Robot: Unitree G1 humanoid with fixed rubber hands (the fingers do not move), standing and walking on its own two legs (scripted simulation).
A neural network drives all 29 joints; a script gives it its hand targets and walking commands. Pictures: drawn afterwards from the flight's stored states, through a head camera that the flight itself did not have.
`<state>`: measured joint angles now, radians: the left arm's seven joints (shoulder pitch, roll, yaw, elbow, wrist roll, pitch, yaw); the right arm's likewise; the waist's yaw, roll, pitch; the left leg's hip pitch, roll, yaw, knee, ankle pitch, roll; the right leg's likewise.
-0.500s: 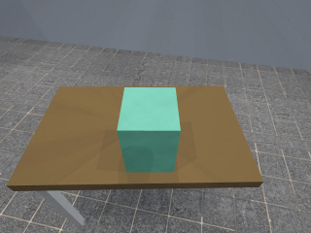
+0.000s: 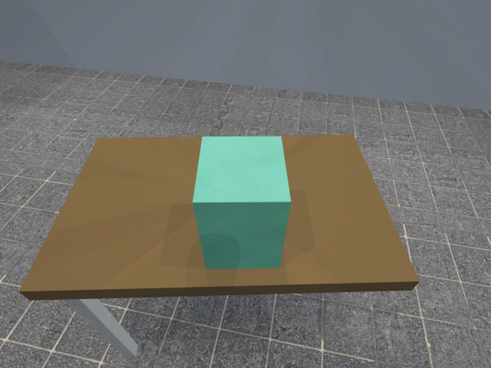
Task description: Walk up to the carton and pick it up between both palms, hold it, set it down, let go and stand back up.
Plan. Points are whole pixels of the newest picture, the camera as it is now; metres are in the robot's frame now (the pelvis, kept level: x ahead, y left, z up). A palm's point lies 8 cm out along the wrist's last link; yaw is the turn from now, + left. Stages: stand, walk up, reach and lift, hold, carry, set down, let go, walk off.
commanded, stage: stand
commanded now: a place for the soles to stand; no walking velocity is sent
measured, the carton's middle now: (242, 204) +0.47 +0.03 -0.02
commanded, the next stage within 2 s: reach and lift in 0.22 s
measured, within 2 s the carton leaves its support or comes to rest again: neither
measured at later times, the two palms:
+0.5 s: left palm (117, 357) +0.19 +0.25 -0.13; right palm (386, 364) +0.19 -0.24 -0.14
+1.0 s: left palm (123, 367) +0.17 +0.22 -0.09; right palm out of the picture +0.17 -0.20 -0.10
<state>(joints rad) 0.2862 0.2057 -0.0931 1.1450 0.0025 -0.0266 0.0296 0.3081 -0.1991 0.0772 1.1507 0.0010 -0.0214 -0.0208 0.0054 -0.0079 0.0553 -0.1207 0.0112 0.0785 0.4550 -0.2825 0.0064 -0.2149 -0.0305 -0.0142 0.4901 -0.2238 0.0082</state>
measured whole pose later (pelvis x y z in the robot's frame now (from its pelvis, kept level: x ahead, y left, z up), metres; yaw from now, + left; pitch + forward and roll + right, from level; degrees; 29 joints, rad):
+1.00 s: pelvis -0.04 -0.04 -0.03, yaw +1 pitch -2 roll -1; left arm 0.03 0.32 0.05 0.36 -0.02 0.45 -0.06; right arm 0.06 -0.01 0.02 0.50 0.04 0.13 -0.09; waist -0.01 -0.01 0.12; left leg -0.38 0.10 0.01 0.79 -0.39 -0.06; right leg -0.42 0.03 -0.08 0.75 -0.30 -0.06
